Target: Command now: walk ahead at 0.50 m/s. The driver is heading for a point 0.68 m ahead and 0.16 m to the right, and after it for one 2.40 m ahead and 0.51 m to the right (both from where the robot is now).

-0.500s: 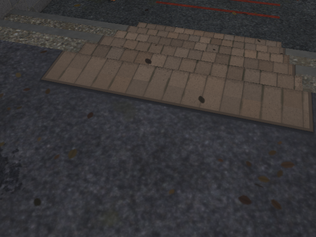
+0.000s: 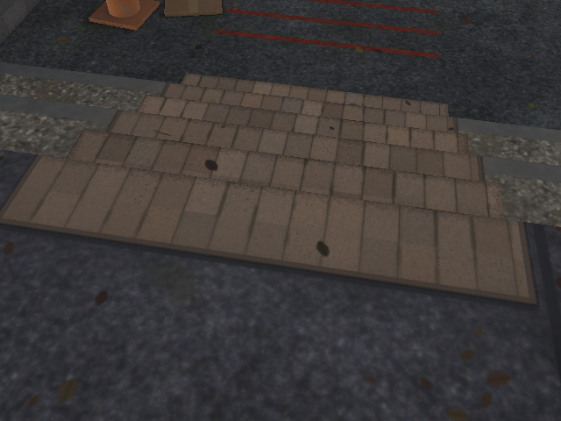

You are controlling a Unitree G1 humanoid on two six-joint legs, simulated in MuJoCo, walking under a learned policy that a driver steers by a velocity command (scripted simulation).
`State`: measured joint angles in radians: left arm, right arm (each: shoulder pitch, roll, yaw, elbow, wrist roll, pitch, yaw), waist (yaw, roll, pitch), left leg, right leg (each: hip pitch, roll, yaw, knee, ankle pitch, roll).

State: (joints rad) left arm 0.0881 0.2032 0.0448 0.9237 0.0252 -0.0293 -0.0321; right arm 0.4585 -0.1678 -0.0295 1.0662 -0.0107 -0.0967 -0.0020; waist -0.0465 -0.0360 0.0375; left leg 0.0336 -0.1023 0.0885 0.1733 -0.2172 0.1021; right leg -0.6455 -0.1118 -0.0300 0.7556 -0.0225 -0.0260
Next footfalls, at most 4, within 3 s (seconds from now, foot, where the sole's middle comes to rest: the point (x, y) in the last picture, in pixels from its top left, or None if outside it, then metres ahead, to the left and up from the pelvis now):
0.18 right None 0.28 -0.11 -0.78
0.72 left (248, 381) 0.59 0.07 -0.78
1.24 right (354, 315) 0.76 -0.22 -0.78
1.76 left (330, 223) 1.07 -0.18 -0.78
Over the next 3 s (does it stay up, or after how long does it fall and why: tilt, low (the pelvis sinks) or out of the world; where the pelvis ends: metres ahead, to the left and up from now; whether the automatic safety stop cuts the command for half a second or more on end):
stays up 1.08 -0.27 0.00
